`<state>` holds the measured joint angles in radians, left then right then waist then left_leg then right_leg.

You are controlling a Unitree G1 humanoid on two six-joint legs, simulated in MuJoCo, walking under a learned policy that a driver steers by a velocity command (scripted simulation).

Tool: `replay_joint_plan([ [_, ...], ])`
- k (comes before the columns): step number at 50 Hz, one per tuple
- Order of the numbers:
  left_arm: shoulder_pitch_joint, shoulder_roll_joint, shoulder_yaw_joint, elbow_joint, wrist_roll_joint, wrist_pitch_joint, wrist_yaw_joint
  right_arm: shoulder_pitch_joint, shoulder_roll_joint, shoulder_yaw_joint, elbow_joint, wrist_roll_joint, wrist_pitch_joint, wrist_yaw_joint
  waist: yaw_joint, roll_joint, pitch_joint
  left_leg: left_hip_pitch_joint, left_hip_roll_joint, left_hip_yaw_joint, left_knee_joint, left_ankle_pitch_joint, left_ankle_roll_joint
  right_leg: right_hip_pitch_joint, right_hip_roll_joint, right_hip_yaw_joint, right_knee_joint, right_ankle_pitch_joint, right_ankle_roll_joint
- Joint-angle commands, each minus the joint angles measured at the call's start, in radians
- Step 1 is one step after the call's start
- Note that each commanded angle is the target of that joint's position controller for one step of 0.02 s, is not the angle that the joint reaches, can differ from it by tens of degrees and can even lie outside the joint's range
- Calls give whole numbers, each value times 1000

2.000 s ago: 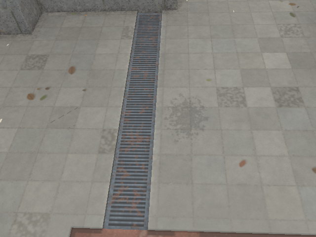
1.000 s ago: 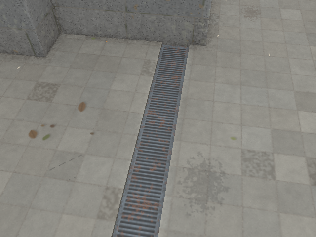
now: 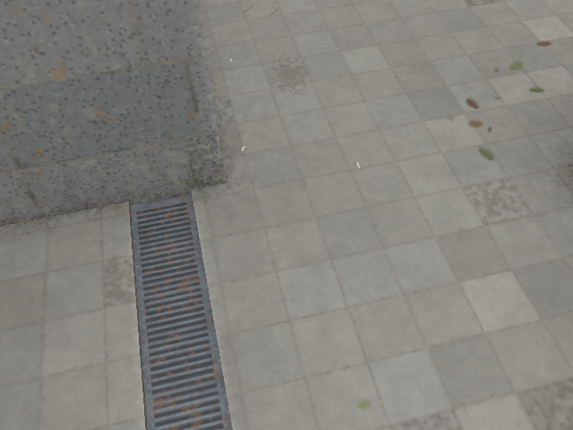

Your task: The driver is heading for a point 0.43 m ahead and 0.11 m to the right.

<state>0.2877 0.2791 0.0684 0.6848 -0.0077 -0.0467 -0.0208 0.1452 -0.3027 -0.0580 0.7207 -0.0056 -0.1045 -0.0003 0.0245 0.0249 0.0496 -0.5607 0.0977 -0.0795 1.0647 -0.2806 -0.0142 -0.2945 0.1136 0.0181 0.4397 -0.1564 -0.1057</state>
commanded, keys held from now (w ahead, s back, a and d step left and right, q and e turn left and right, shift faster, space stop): w+e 0.48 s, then no key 0.52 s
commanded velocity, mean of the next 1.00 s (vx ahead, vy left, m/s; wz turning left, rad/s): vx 0.35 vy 0.00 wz -0.41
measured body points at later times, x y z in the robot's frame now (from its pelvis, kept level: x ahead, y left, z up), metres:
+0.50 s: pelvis +0.27 +0.06 +0.00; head +0.29 +0.07 +0.44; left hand +0.48 +0.29 -0.11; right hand +0.26 -0.23 -0.12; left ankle +0.30 +0.18 -0.75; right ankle +0.23 -0.06 -0.65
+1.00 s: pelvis +0.40 -0.02 +0.00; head +0.43 -0.04 +0.45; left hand +0.64 +0.16 -0.10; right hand +0.43 -0.32 -0.12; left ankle +0.48 +0.11 -0.72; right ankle +0.42 -0.12 -0.74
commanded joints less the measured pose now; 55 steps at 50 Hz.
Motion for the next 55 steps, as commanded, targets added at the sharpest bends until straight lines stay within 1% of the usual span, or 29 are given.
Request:
replay_joint_plan([
  [1, -35, 151, 41, -76, -2, -24, 21, 21, -70, -23, -49, -14, 9, -9, -37, -50, -63, -34, 0, 16, -119, 133, -47, 9, -228, 262, -225, 134, -184],
  [5, 20, 165, 46, -52, -13, -11, 39, -119, -39, -8, -80, -4, 3, 1, 20, -92, -50, 17, -50, 11, -398, 357, -68, -7, -188, 235, -192, 27, -130],
  [9, 71, 163, 50, -32, -23, 0, 45, -201, -58, -10, -108, 13, -9, 23, 52, -105, -45, 51, -81, -16, -535, 355, -61, 42, -211, 325, -99, -92, -117],
  [12, 79, 160, 52, -30, -17, 12, 47, -168, -89, -25, -108, 23, -17, 32, 29, -151, -52, 124, -92, -26, -577, 206, -34, 85, -232, 424, -4, -117, -101],
  [14, 76, 117, 39, -31, -15, 17, 47, -25, -116, -46, -73, 21, -25, 24, -42, -155, -97, 316, -75, -6, -639, 198, 16, 60, -191, 410, 127, -124, -49],
  [15, 130, 42, 13, -46, -18, 7, 37, 92, -191, -67, -67, -14, -36, 16, -69, -5, -235, 648, 108, -198, -604, 128, 116, -146, -94, 301, 407, -184, 9],
  [16, 220, 30, -2, -54, -40, -2, 37, 238, -237, -88, -14, 8, -19, 18, -76, 290, -398, 944, 305, -596, -679, -127, 248, -415, -19, 155, 717, -439, 74],
  [17, 170, 108, 10, -43, -32, 0, 41, 267, -164, -70, -18, 27, -7, 21, -117, 216, -351, 939, 308, -624, -698, -182, 219, -519, -87, 167, 859, -418, 99],
  [18, 39, 131, 18, -56, -17, 4, 44, 257, -132, -62, -8, 32, 8, 15, -151, 104, -251, 847, 262, -463, -698, -18, 162, -541, -108, 136, 895, -374, 115],
  [20, -47, 145, 32, -90, -16, 13, 53, 134, -97, -45, -12, 15, 25, 4, -94, 8, -129, 672, 211, -322, -742, 99, 133, -547, -158, 103, 861, -258, 109],
  [22, -55, 93, 26, -116, -27, 39, 39, 88, -44, -22, -5, 9, 20, 6, -51, 74, -65, 521, 179, -213, -809, 120, 129, -480, -186, 78, 842, -239, 90],
  [25, -70, 55, 18, -146, -15, 54, 27, 74, -84, -33, 22, 11, 10, 2, -25, 87, -27, 443, 179, -98, -874, 182, 151, -468, -184, 61, 753, -157, 86],
  [27, -97, 46, 14, -160, 0, 56, 24, 73, -111, -39, 38, 7, 9, 2, -19, 66, -19, 434, 185, -24, -874, 316, 161, -440, -172, 51, 636, -101, 91],
  [30, -159, 40, 11, -175, 8, 58, 10, 56, -146, -48, 56, 23, 14, -2, -24, 86, -34, 421, 162, 83, -862, 399, 139, -308, -166, 14, 417, -2, 85],
  [33, -199, 65, 24, -184, 10, 65, -1, 54, -180, -59, 74, 43, 19, -7, -23, 98, -47, 459, 172, 132, -828, 478, 120, -183, -149, -14, 263, 22, 65],
  [35, -159, 93, 43, -177, 17, 66, 0, 45, -195, -65, 85, 54, 18, -7, 15, 88, -84, 473, 164, 156, -717, 639, 101, -38, -116, -36, 141, 50, 27],
  [36, -86, 112, 57, -148, 22, 64, 4, 47, -176, -59, 91, 55, 15, -4, 50, 51, -129, 454, 129, 171, -599, 688, 92, 103, -86, -57, 49, 135, 1],
  [37, -29, 142, 69, -129, 28, 63, 15, 68, -130, -43, 94, 42, 10, -1, 69, -14, -161, 373, 61, 192, -422, 612, 72, 251, -89, -48, -10, 270, -26],
  [38, 33, 193, 63, -125, 34, 55, 27, 56, -37, -7, 50, -19, 11, 3, 55, -245, -228, 105, -61, 189, -76, -214, 23, 496, -339, 258, 46, 831, -126],
  [39, -7, 179, 35, -135, 49, 39, 24, 225, -30, 6, 97, -8, 22, 11, -27, -247, -376, 67, -74, 42, 111, -395, -12, 493, -529, 446, 13, 936, -302],
  [40, -42, 122, 28, -132, 32, 27, 11, 189, -109, -15, 109, 13, 40, 8, -1, -141, -328, 74, -46, 10, 135, -344, -36, 378, -466, 378, -18, 809, -290],
  [41, -93, 93, 16, -120, 14, 18, 4, 130, -110, -16, 88, 24, 51, 3, -18, -120, -231, 30, -22, 16, 87, -317, -44, 322, -400, 297, -35, 696, -236],
  [42, -129, 81, 11, -105, 8, 15, 1, 100, -97, -13, 91, 16, 61, -8, -31, -80, -199, 31, 0, 16, 11, -279, -55, 266, -364, 264, -55, 598, -189],
  [44, -179, 101, 16, -88, 20, 18, 5, 94, -83, -7, 94, 6, 89, -20, -63, -124, -167, 154, -10, 39, -135, -228, -76, 125, -327, 202, -92, 551, -158],
  [47, -195, 93, 12, -64, 33, 19, 22, 94, -51, 6, 109, 3, 108, -27, -62, -138, -208, 286, -32, 55, -305, -124, -77, 79, -316, 177, -108, 455, -155],
  [51, -225, 75, -3, -25, 20, 28, 29, 64, -45, 10, 122, -9, 117, -18, -76, -123, -168, 440, -53, 75, -544, 114, -38, -16, -275, 156, -122, 55, -91],
  [53, -167, 38, -18, 15, 26, 27, 24, 23, -81, 10, 101, -29, 115, -17, -53, -62, -107, 482, 17, -6, -660, 219, 5, -72, -207, 136, -107, -200, 4],
  [54, -124, 49, -11, 18, 28, 31, 24, -17, -148, -8, 106, -16, 115, -19, 3, 57, -53, 372, 26, -2, -645, 68, 43, -56, -149, 81, -106, -255, 39],
  [55, -154, 65, -12, 23, 33, 34, 30, -37, -108, -3, 106, -10, 109, -17, -19, 71, -28, 281, 7, -3, -675, -70, 55, 12, -134, 62, -73, -223, 60],
])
